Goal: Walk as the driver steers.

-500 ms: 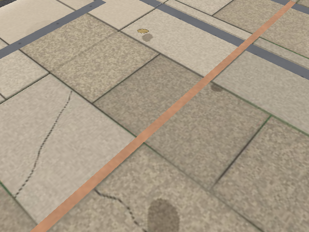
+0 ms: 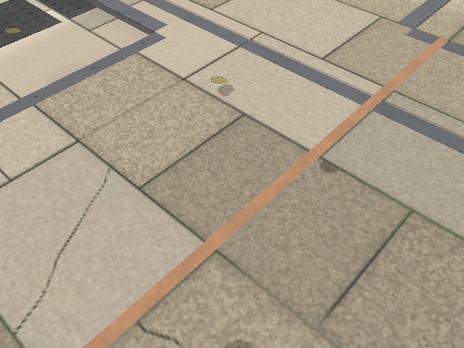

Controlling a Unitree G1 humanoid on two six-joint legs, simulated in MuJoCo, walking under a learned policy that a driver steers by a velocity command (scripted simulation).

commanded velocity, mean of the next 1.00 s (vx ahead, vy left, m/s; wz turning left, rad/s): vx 0.42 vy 0.00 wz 0.00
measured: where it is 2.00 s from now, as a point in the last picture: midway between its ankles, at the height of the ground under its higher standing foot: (252, 266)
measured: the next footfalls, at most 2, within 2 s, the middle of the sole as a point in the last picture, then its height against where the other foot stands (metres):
right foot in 0.60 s outside the picture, level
left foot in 1.12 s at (211, 286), level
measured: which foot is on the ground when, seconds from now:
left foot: down 0.00-0.62, up 0.64-1.00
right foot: down 0.00-0.12, up 0.14-0.58, down 0.60-1.00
